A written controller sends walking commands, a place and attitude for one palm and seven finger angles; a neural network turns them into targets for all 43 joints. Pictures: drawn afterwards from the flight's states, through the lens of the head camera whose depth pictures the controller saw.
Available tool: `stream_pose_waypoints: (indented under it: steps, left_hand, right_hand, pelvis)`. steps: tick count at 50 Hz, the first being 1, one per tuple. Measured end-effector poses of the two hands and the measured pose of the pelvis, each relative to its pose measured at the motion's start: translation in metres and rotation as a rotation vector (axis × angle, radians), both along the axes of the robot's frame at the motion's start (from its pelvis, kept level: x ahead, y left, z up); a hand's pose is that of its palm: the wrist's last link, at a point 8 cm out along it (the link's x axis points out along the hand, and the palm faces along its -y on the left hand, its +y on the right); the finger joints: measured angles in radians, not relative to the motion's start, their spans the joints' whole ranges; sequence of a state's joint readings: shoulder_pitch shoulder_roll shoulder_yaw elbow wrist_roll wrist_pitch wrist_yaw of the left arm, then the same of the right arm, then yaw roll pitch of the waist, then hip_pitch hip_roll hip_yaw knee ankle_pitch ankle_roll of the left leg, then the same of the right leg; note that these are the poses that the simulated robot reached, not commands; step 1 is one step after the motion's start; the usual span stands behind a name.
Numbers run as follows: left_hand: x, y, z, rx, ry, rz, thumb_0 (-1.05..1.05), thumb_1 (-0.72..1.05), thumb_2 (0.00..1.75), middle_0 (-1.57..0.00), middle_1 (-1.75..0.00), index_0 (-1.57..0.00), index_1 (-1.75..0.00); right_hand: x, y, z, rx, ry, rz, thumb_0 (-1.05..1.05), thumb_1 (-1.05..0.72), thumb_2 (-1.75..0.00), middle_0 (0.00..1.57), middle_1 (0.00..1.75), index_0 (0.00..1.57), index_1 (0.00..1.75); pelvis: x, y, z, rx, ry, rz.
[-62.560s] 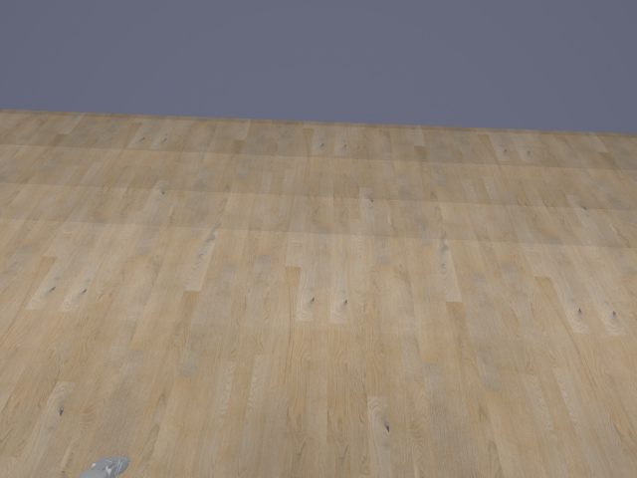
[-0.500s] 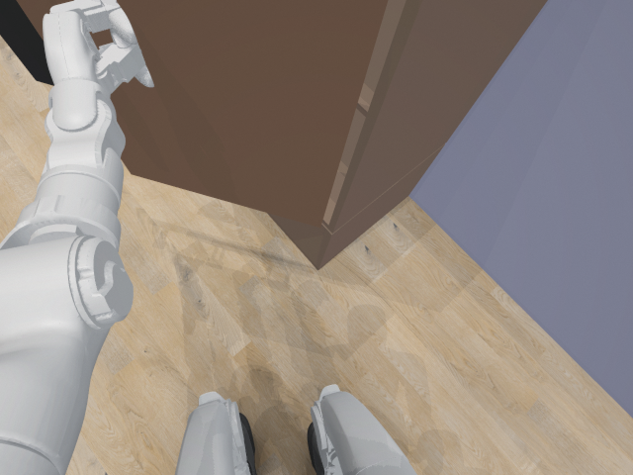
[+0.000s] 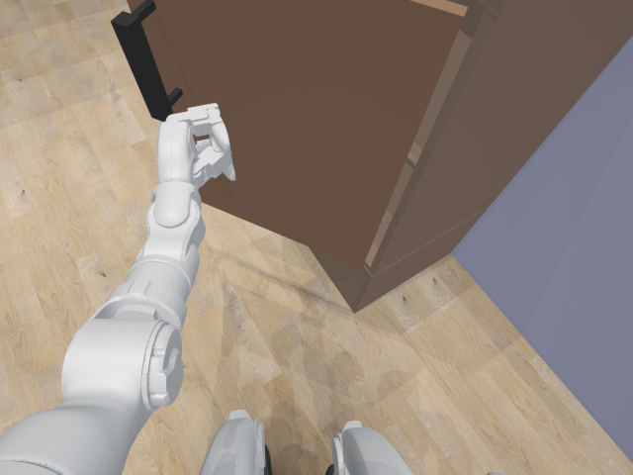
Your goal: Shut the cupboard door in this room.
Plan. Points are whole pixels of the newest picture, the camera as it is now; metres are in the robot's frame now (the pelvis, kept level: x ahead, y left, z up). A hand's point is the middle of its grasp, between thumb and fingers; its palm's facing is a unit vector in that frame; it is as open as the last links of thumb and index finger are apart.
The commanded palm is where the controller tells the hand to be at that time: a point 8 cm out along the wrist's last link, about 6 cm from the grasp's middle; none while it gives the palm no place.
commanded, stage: draw the hand back to the body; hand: left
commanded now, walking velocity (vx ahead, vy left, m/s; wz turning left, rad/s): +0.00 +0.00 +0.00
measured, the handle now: (155, 64) +0.67 +0.19 +0.07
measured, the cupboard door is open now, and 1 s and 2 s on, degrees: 34 34 34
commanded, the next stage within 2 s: step back with the hand held close in 1.66 s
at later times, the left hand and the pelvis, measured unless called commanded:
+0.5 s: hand (153, 181) +0.41 +0.14 +0.13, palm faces +0.03 -1.00 -0.03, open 3.1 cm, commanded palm +0.36 +0.19 +0.14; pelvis +0.01 +0.00 +0.05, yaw -1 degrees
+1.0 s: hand out of the picture +0.27 +0.24 +0.20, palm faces +0.26 -0.93 -0.27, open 4.0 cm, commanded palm +0.23 +0.28 +0.23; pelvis +0.02 +0.02 +0.10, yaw +1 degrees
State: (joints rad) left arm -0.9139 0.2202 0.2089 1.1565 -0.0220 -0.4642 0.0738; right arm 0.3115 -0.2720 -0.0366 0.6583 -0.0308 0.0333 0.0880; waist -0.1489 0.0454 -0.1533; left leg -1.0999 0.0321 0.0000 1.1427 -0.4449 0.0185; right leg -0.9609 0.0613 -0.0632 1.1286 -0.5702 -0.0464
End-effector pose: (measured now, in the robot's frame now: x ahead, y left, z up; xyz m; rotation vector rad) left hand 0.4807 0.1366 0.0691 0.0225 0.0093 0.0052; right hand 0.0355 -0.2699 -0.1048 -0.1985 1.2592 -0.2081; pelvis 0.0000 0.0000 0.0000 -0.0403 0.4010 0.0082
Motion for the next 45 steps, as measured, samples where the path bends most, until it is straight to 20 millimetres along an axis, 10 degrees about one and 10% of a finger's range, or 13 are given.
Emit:
stream_pose_waypoints:
  steps: [10,19,32,45]
  left_hand:
    - [0.002,0.009,0.015,0.001,-0.042,0.022,0.02,0.90,0.90,-1.30,-1.50,-1.30,-1.50]
    - [-0.058,0.045,0.041,0.010,-0.027,0.042,0.02,0.90,0.90,-1.30,-1.50,-1.30,-1.50]
    - [-0.138,0.079,0.088,0.057,-0.064,0.014,0.02,0.90,0.90,-1.25,-1.45,-1.25,-1.44]
    - [-0.216,0.127,0.132,0.218,0.003,0.200,0.02,0.90,0.90,-0.95,-1.12,-0.96,-1.12]
  right_hand:
    - [-0.023,0.017,-0.012,0.055,0.016,-0.044,0.00,-0.91,-0.90,0.19,0.30,0.20,0.30]
    - [-0.033,0.026,0.014,0.098,0.024,-0.081,0.01,-0.91,-0.90,0.20,0.30,0.20,0.30]
    - [0.088,0.010,0.073,0.009,-0.349,0.015,0.01,-0.91,-0.90,0.19,0.30,0.20,0.30]
    - [0.190,0.075,0.137,0.062,-0.589,0.169,0.01,-0.91,-0.90,0.19,0.30,0.20,0.30]
  pelvis:
    - [-0.008,-0.001,-0.003,0.009,-0.003,-0.020]
    - [0.001,-0.002,0.031,0.021,-0.117,-0.031]
    - [0.009,0.003,0.060,0.027,-0.268,-0.014]
    - [0.016,0.016,0.091,0.031,-0.406,0.011]
